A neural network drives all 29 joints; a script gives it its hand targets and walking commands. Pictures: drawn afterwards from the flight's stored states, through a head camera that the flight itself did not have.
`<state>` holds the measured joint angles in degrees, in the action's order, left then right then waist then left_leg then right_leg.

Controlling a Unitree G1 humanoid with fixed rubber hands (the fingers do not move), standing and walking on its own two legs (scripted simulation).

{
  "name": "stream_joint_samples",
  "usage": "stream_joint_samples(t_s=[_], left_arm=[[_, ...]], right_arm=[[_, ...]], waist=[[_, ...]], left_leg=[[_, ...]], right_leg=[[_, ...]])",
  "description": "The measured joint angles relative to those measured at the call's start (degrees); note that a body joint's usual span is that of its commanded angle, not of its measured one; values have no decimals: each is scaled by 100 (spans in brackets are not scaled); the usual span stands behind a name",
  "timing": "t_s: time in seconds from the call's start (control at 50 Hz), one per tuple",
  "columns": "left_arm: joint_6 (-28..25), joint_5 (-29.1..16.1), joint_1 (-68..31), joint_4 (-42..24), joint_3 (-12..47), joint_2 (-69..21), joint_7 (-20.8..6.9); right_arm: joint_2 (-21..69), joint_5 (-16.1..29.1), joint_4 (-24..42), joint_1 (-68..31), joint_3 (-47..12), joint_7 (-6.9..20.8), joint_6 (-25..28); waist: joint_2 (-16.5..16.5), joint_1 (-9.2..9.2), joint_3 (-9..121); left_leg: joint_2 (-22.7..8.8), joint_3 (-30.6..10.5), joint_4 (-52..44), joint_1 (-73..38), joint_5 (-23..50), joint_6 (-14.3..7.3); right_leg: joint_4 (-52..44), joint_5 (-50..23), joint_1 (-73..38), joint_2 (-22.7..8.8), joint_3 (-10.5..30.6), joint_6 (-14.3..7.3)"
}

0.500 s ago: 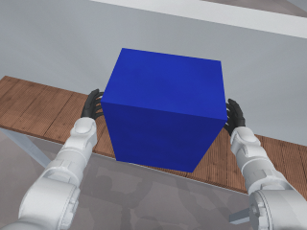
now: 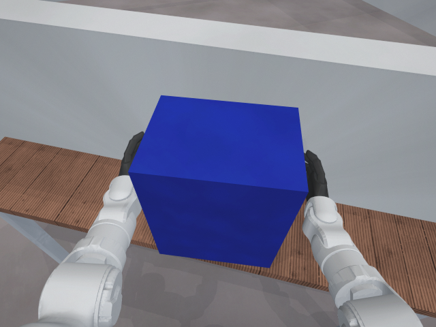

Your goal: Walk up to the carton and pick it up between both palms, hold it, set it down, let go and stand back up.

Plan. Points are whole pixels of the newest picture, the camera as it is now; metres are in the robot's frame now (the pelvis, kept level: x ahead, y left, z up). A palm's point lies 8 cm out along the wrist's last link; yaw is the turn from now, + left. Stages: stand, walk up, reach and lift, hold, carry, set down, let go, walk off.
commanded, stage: reach and lift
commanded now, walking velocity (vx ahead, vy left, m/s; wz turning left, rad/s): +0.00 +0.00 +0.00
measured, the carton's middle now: (220, 189) +0.39 +0.00 +0.03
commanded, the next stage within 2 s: none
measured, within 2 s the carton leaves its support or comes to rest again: leaves its support in 1.74 s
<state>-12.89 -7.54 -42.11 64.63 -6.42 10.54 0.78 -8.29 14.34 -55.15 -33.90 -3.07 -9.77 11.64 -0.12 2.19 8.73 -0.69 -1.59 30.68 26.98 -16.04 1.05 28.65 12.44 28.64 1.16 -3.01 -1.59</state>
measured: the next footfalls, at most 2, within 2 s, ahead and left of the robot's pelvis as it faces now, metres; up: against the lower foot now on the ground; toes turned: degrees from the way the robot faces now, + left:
none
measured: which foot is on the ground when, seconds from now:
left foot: down 0.00-1.00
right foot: down 0.00-1.00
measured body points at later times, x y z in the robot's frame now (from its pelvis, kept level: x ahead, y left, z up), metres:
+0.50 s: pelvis -0.03 +0.01 -0.01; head +0.02 +0.01 +0.44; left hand +0.41 +0.18 +0.05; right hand +0.39 -0.17 +0.05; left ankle -0.02 +0.13 -0.73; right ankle +0.01 -0.10 -0.73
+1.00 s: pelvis -0.02 +0.01 +0.01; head +0.02 +0.01 +0.46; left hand +0.40 +0.17 +0.06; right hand +0.38 -0.17 +0.05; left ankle -0.02 +0.13 -0.73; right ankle +0.01 -0.10 -0.73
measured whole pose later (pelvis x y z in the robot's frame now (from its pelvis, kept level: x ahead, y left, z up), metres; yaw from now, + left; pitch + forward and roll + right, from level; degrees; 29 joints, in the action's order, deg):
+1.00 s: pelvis -0.02 +0.01 +0.01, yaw +1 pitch +10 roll -1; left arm -22.0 1.5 -43.7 71.8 -13.4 5.8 1.6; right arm -1.3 -7.9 -56.8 -37.1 19.6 -6.7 13.3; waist -1.3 1.4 6.0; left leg 0.0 -2.5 26.7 23.8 -12.7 0.5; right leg 23.0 8.7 24.1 0.6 -3.6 -1.2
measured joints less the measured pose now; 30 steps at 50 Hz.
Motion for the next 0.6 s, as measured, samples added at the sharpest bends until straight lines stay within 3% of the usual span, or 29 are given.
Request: stream_joint_samples(t_s=[0.28,0.38,0.6], left_arm=[[-177,85,-263,314,36,-217,403],[-199,30,-534,671,80,-175,439],[-78,-208,-545,632,339,-161,485]], right_arm=[[98,-387,-459,-677,727,138,-125],[60,-308,-652,-862,725,141,-189],[36,-238,-648,-889,688,93,-408]], waist=[[-50,-223,52],[-72,-237,96],[-21,-263,102]], left_leg=[[11,145,103,456,156,-87],[33,191,198,578,140,-119],[-4,160,313,578,75,-93]], right_leg=[[-51,-289,430,1,162,63],[73,-268,576,-19,210,91],[139,-226,550,21,190,62]])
